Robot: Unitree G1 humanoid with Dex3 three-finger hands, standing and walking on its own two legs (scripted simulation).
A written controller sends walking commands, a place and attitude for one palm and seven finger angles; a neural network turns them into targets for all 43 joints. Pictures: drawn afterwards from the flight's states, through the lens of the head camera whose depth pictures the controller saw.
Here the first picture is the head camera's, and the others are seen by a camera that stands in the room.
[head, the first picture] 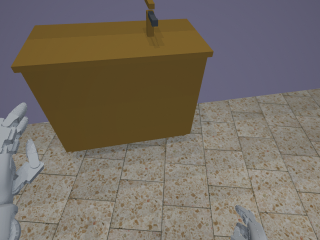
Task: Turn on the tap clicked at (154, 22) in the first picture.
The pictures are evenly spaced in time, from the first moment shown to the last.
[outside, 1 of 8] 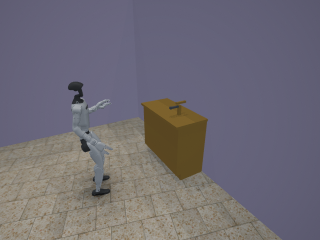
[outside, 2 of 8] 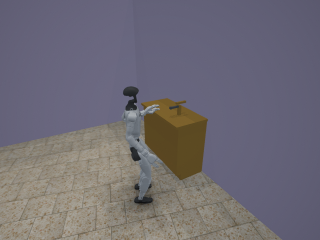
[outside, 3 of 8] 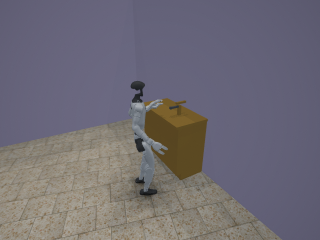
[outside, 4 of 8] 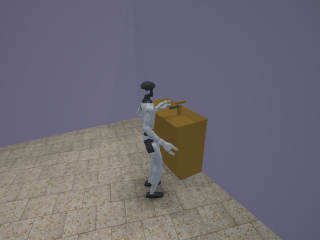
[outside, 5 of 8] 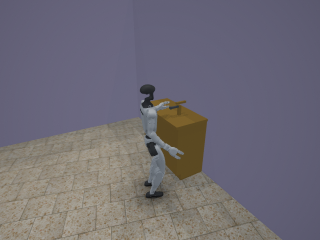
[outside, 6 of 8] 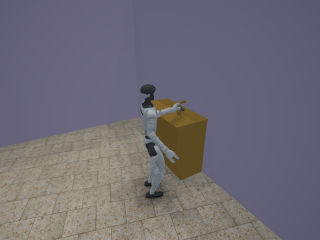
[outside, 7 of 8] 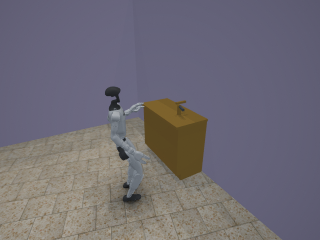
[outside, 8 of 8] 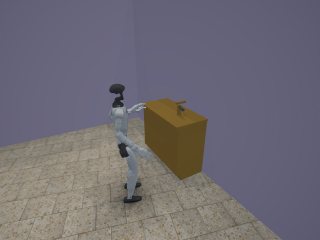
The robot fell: no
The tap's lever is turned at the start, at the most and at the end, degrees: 0 75 75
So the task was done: yes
